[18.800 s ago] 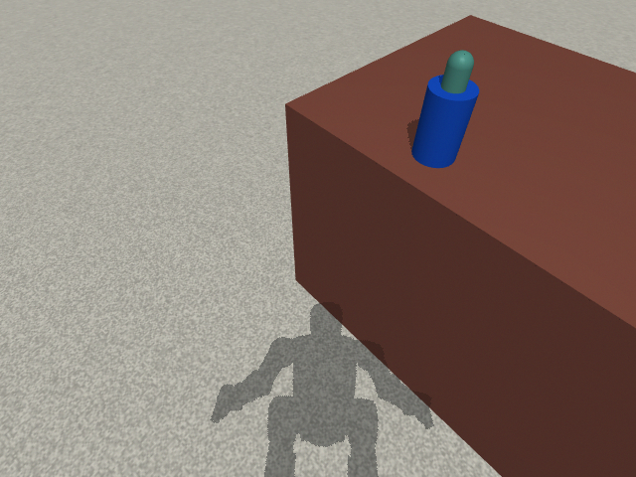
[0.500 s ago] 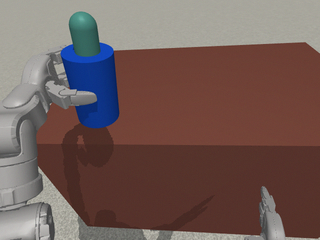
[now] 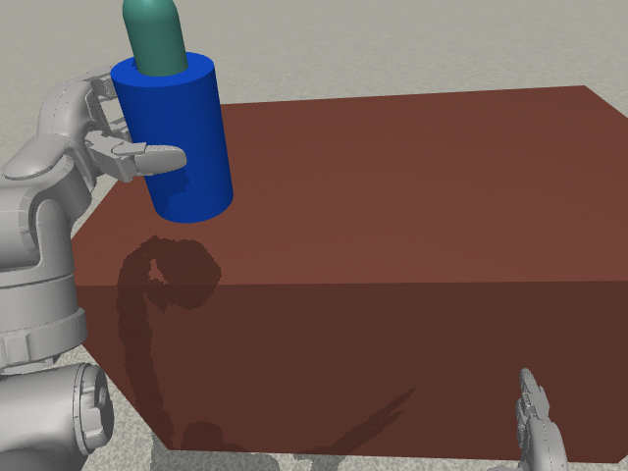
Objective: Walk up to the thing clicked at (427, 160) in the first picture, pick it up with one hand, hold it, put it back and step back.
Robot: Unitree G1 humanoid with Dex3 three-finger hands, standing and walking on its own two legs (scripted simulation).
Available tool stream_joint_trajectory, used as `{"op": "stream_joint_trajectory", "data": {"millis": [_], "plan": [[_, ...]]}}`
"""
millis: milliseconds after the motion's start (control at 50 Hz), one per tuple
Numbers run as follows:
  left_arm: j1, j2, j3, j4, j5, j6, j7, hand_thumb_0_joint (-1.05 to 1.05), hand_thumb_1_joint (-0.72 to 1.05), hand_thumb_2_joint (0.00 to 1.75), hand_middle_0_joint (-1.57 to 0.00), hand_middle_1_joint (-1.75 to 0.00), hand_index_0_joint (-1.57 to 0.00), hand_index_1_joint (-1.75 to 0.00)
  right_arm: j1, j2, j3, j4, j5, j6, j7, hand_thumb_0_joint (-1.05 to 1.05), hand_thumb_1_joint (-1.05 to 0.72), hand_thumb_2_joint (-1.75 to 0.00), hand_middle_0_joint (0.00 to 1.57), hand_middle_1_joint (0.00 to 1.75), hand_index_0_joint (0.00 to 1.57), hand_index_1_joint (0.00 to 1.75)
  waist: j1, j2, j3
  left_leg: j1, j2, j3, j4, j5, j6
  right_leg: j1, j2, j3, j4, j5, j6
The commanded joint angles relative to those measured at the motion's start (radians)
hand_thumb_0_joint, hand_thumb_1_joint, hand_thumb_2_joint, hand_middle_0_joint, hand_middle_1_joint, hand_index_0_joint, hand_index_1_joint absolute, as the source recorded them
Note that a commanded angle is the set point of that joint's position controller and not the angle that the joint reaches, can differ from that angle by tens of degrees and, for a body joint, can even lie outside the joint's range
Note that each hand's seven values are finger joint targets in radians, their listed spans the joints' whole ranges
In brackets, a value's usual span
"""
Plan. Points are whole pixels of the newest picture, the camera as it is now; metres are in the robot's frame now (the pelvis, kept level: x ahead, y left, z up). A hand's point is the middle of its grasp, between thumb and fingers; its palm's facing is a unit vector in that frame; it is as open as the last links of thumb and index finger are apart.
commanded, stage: hold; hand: left
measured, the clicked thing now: (174, 112) +0.34 +0.14 +0.33
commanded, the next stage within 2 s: crouch in 0.02 s
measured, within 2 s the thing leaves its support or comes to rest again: neither
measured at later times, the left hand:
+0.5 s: hand (171, 163) +0.38 +0.18 +0.25, palm faces +0.12 -0.99 -0.03, open 11.7 cm
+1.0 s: hand (192, 168) +0.46 +0.19 +0.20, palm faces +0.17 -0.99 -0.03, open 11.7 cm
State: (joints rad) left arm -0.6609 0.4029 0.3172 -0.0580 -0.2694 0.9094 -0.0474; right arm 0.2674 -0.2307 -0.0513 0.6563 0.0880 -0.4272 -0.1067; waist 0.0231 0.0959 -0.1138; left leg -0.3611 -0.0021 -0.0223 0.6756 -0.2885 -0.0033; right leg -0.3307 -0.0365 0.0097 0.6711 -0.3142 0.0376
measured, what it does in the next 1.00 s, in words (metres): stands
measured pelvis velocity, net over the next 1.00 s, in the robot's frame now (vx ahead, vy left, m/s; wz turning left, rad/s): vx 0.01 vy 0.00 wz -0.02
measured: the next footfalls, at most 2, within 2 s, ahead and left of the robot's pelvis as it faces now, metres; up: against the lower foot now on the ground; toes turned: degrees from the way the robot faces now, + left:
none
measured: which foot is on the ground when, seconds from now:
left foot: down 0.00-1.00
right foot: down 0.00-1.00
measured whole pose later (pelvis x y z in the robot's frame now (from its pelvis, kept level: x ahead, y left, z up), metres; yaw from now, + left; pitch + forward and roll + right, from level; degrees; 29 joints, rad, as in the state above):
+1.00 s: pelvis +0.01 +0.00 +0.00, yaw -1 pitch +3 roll -1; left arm -0.77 0.39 0.29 0.66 -0.13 0.28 -0.01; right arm 0.27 -0.22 -0.02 0.61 0.02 -0.45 -0.11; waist -0.05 0.04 -0.07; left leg -0.45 0.02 -0.01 0.71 -0.31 0.00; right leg -0.42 -0.02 0.03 0.67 -0.31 0.04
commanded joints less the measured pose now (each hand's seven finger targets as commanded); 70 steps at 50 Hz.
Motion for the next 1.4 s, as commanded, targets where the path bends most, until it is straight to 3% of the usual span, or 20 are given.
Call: {"op": "stream_joint_trajectory", "data": {"millis": [0, 60, 100, 120, 180, 260, 320, 500, 520, 580, 680, 800, 980, 1020, 1120, 1220, 1240, 1280, 1300, 1380], "plan": [[-0.549, 0.249, 0.137, -0.261, -0.026, -0.129, -0.004, 0.0, -0.18, 1.29, -1.22, -1.46, -1.24, -1.47, -0.164, -0.085, -0.019, -0.213, 0.0, -0.062, 0.01, 0.0, 0.52, -0.06, 0.05, 0.05, 0.05, 0.05, 0.015, -0.073, -0.244, 0.149, -0.023, 0.027, -0.101, 0.099, 0.018, 0.001, 0.039, -0.072, -0.13, 0.097, -0.024], [-0.603, 0.324, 0.174, -0.401, -0.02, -0.147, -0.006, 0.0, -0.17, 1.29, -1.22, -1.46, -1.24, -1.47, -0.13, -0.097, -0.038, -0.182, -0.005, -0.058, 0.005, 0.0, 0.52, -0.06, 0.05, 0.05, 0.05, 0.05, 0.013, -0.018, -0.272, 0.174, -0.018, 0.02, -0.109, 0.092, 0.012, -0.007, 0.04, -0.072, -0.127, 0.092, -0.028], [-0.545, 0.242, 0.121, -0.357, -0.027, -0.138, -0.011, 0.0, -0.16, 1.33, -1.25, -1.47, -1.25, -1.5, -0.179, -0.084, -0.021, -0.206, -0.006, -0.068, 0.008, 0.0, 0.51, -0.07, 0.05, 0.05, 0.05, 0.05, 0.01, -0.021, -0.236, 0.153, -0.015, 0.017, -0.115, 0.073, 0.011, -0.009, 0.041, -0.073, -0.13, 0.079, -0.027], [-0.607, 0.297, 0.158, -0.483, -0.029, -0.152, -0.007, 0.0, -0.17, 1.26, -1.22, -1.43, -1.23, -1.44, -0.167, -0.096, -0.042, -0.173, -0.01, -0.069, 0.001, 0.0, 0.56, -0.05, 0.05, 0.05, 0.05, 0.05, 0.012, 0.009, -0.283, 0.178, -0.019, 0.02, -0.109, 0.081, 0.011, -0.006, 0.039, -0.068, -0.125, 0.086, -0.028], [-0.607, 0.294, 0.161, -0.424, -0.03, -0.152, 0.001, 0.0, -0.11, 1.31, -1.27, -1.46, -1.28, -1.48, -0.153, -0.102, -0.05, -0.112, -0.018, -0.079, -0.013, 0.0, 0.57, -0.05, 0.05, 0.05, 0.05, 0.05, -0.012, 0.007, -0.254, 0.183, -0.016, 0.02, -0.11, 0.049, 0.011, -0.034, 0.038, -0.067, -0.131, 0.066, -0.023], [-0.597, 0.187, 0.078, -0.213, -0.03, -0.153, 0.019, 0.0, -0.19, 1.27, -1.24, -1.44, -1.25, -1.45, -0.21, -0.107, -0.044, -0.126, -0.023, -0.104, -0.029, 0.0, 0.57, -0.05, 0.05, 0.05, 0.05, 0.05, -0.034, -0.072, -0.206, 0.158, -0.015, 0.013, -0.114, 0.006, 0.015, -0.066, 0.041, -0.073, -0.13, 0.044, -0.02], [-0.679, 0.217, 0.056, -0.144, -0.012, -0.194, 0.025, 0.0, -0.17, 1.25, -1.22, -1.4, -1.23, -1.42, -0.171, -0.103, -0.033, -0.104, -0.024, -0.108, -0.039, 0.0, 0.58, -0.05, 0.05, 0.05, 0.05, 0.05, -0.045, -0.06, -0.214, 0.164, -0.023, 0.019, -0.11, -0.006, 0.014, -0.098, 0.034, -0.071, -0.137, 0.042, -0.018], [-0.838, 0.257, 0.057, 0.083, 0.024, -0.402, 0.036, 0.0, -0.16, 1.23, -1.22, -1.39, -1.23, -1.41, -0.123, -0.094, -0.016, -0.171, -0.038, -0.127, -0.038, 0.0, 0.57, -0.05, 0.05, 0.05, 0.05, 0.05, -0.052, -0.041, -0.28, 0.155, -0.017, 0.013, -0.095, -0.015, 0.015, -0.096, 0.028, -0.061, -0.119, 0.036, -0.024], [-0.874, 0.318, 0.1, 0.055, 0.024, -0.433, 0.043, 0.0, -0.16, 1.26, -1.23, -1.41, -1.24, -1.43, -0.097, -0.107, -0.033, -0.143, -0.043, -0.124, -0.041, 0.0, 0.57, -0.05, 0.05, 0.05, 0.05, 0.05, -0.051, -0.034, -0.314, 0.16, -0.018, 0.016, -0.088, 0.0, 0.016, -0.074, 0.025, -0.053, -0.118, 0.05, -0.021], [-0.86, 0.28, 0.069, 0.16, 0.048, -0.492, 0.053, 0.0, -0.18, 1.26, -1.24, -1.42, -1.25, -1.44, -0.157, -0.096, -0.018, -0.192, -0.048, -0.132, -0.038, 0.0, 0.56, -0.05, 0.05, 0.05, 0.05, 0.05, -0.053, -0.027, -0.329, 0.154, -0.013, 0.015, -0.073, 0.035, 0.013, -0.077, 0.03, -0.05, -0.101, 0.076, -0.025], [-0.919, 0.355, 0.103, 0.161, 0.062, -0.622, 0.054, 0.0, -0.16, 1.3, -1.28, -1.47, -1.29, -1.49, -0.173, -0.112, -0.019, -0.24, -0.056, -0.131, -0.032, 0.0, 0.55, -0.05, 0.05, 0.05, 0.05, 0.05, -0.048, 0.015, -0.437, 0.186, -0.003, 0.011, -0.06, 0.096, 0.006, -0.03, 0.037, -0.048, -0.083, 0.129, -0.029], [-0.936, 0.35, 0.093, 0.221, 0.075, -0.731, 0.053, 0.0, -0.18, 1.32, -1.27, -1.48, -1.29, -1.5, -0.145, -0.118, -0.026, -0.223, -0.065, -0.111, -0.02, 0.0, 0.54, -0.06, 0.05, 0.05, 0.05, 0.05, -0.064, 0.034, -0.449, 0.18, 0.001, 0.019, -0.065, 0.101, 0.007, -0.019, 0.043, -0.043, -0.086, 0.144, -0.031], [-0.859, 0.251, 0.034, 0.37, 0.084, -0.797, 0.025, 0.0, -0.14, 1.32, -1.27, -1.46, -1.28, -1.48, -0.054, -0.096, -0.007, -0.212, -0.071, -0.064, 0.006, 0.0, 0.56, -0.05, 0.05, 0.05, 0.05, 0.05, -0.102, -0.001, -0.389, 0.212, 0.011, 0.023, -0.049, 0.249, 0.009, -0.051, 0.052, -0.052, -0.086, 0.268, -0.03], [-0.897, 0.268, 0.037, 0.298, 0.083, -0.812, 0.024, 0.0, -0.17, 1.3, -1.25, -1.44, -1.26, -1.46, -0.067, -0.095, -0.007, -0.218, -0.069, -0.054, 0.016, 0.0, 0.57, -0.05, 0.05, 0.05, 0.05, 0.05, -0.083, 0.061, -0.427, 0.242, 0.01, 0.026, -0.051, 0.28, 0.003, -0.043, 0.05, -0.048, -0.085, 0.286, -0.035], [-0.859, 0.254, 0.038, 0.41, 0.088, -0.829, 0.028, 0.0, -0.16, 1.31, -1.24, -1.44, -1.26, -1.45, -0.038, -0.134, -0.042, -0.183, -0.073, -0.028, 0.025, 0.0, 0.56, -0.05, 0.05, 0.05, 0.05, 0.05, -0.107, 0.011, -0.36, 0.235, 0.024, 0.006, -0.064, 0.278, -0.003, -0.085, 0.06, -0.062, -0.095, 0.249, -0.039], [-0.915, 0.303, 0.078, 0.298, 0.077, -0.865, 0.045, 0.0, -0.2, 1.3, -1.24, -1.44, -1.26, -1.46, -0.111, -0.113, -0.009, -0.257, -0.071, -0.013, 0.026, 0.0, 0.55, -0.05, 0.05, 0.05, 0.05, 0.05, -0.08, 0.034, -0.492, 0.268, 0.018, 0.014, -0.056, 0.33, 0.002, 0.013, 0.054, -0.054, -0.088, 0.321, -0.036], [-0.878, 0.267, 0.056, 0.377, 0.081, -0.863, 0.048, 0.0, -0.2, 1.3, -1.24, -1.44, -1.25, -1.46, -0.072, -0.101, -0.015, -0.192, -0.072, 0.0, 0.027, 0.0, 0.54, -0.05, 0.05, 0.05, 0.05, 0.05, -0.093, 0.013, -0.42, 0.231, 0.019, 0.011, -0.053, 0.331, 0.004, -0.017, 0.055, -0.057, -0.087, 0.311, -0.036], [-0.939, 0.325, 0.094, 0.281, 0.081, -0.887, 0.056, 0.0, -0.22, 1.29, -1.2, -1.41, -1.22, -1.43, -0.139, -0.106, -0.003, -0.294, -0.072, 0.006, 0.026, 0.0, 0.55, -0.05, 0.05, 0.05, 0.05, 0.05, -0.071, 0.016, -0.55, 0.26, 0.012, 0.021, -0.048, 0.366, 0.009, 0.059, 0.047, -0.047, -0.083, 0.366, -0.033], [-0.857, 0.294, 0.079, 0.46, 0.09, -0.871, 0.059, 0.0, -0.22, 1.29, -1.21, -1.42, -1.23, -1.43, -0.08, -0.114, -0.029, -0.199, -0.074, 0.023, 0.022, 0.0, 0.54, -0.06, 0.05, 0.05, 0.05, 0.05, -0.103, -0.022, -0.405, 0.195, 0.013, 0.019, -0.048, 0.333, 0.013, 0.002, 0.049, -0.05, -0.088, 0.338, -0.029], [-0.931, 0.316, 0.084, 0.438, 0.098, -0.906, 0.062, 0.0, -0.22, 1.28, -1.21, -1.41, -1.23, -1.42, -0.088, -0.1, -0.018, -0.21, -0.073, 0.044, 0.026, 0.0, 0.55, -0.05, 0.05, 0.05, 0.05, 0.05, -0.103, 0.014, -0.435, 0.205, 0.008, 0.027, -0.056, 0.27, 0.012, -0.012, 0.045, -0.044, -0.097, 0.297, -0.03]]}}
